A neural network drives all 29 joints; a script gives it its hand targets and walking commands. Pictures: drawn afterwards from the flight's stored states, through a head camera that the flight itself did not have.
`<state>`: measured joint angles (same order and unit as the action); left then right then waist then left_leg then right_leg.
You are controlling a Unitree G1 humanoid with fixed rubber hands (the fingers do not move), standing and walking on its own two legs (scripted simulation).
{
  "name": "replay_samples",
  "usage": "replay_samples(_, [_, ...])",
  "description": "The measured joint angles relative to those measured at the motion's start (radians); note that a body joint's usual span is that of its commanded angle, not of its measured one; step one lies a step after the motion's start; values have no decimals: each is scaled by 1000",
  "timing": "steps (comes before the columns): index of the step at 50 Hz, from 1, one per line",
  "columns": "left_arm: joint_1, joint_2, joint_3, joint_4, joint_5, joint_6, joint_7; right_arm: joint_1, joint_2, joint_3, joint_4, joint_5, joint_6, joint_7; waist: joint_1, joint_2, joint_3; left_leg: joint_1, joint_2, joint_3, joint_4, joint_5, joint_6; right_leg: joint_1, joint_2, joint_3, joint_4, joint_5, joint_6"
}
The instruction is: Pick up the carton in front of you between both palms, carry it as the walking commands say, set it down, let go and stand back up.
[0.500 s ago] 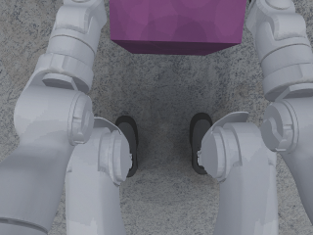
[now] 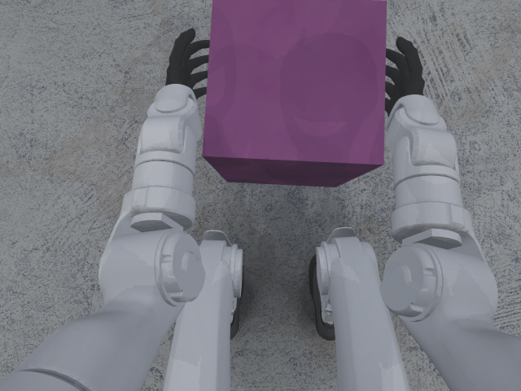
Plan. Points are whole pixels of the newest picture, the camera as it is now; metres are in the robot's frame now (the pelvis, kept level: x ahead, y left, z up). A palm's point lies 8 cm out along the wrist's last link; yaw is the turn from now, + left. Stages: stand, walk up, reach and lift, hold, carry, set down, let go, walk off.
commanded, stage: reach and lift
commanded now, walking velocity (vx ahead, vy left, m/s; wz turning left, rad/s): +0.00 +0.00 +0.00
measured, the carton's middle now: (288, 112) +0.50 -0.02 -0.13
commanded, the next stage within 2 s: none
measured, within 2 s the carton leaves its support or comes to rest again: neither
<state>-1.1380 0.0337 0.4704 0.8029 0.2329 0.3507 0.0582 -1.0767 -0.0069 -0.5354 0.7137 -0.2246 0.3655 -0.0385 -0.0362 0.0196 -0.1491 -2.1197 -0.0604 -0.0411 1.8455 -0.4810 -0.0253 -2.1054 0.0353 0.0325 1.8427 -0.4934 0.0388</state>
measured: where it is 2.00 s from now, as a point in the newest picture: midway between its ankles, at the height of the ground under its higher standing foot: (276, 311)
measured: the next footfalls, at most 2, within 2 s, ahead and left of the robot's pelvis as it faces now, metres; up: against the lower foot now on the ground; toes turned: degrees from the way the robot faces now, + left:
none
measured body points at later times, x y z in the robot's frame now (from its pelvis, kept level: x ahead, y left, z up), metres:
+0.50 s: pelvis +0.04 +0.00 +0.13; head +0.22 +0.00 +0.54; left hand +0.48 +0.14 +0.08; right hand +0.47 -0.17 +0.09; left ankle +0.12 +0.12 -0.43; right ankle +0.12 -0.13 -0.43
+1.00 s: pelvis +0.08 +0.00 +0.26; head +0.15 +0.00 +0.71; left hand +0.43 +0.14 +0.24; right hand +0.43 -0.16 +0.24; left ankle +0.12 +0.12 -0.43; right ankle +0.12 -0.13 -0.43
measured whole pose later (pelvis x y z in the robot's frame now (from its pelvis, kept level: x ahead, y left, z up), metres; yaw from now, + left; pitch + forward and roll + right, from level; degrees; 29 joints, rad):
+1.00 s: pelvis +0.08 +0.00 +0.26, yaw +0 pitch +16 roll +0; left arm -0.42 -0.14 0.35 0.52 0.22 0.40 0.03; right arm -0.41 0.14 -0.35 0.51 -0.23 0.41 -0.01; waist -0.01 0.00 -0.16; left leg -0.80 -0.03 -0.05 0.88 -0.36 -0.01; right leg -0.79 0.02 0.05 0.88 -0.36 0.01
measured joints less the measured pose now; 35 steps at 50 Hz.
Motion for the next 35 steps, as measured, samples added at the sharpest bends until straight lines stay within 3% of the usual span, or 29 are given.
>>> replay_samples(14, [201, -61, -44, -156, -27, 41, -3, 174, 44, 66, -119, 20, 39, 10, 11, -6, -66, 232, 10, 7, -190, -6, 8, 224, 1, 13, -187, -2, -2])
replay_samples(35, [506, -136, -73, -199, -20, 19, -17, 463, 108, 126, -141, 13, 17, 18, 17, -12, -85, 806, 21, -1, -592, 33, 15, 794, -6, 15, -588, 41, -19])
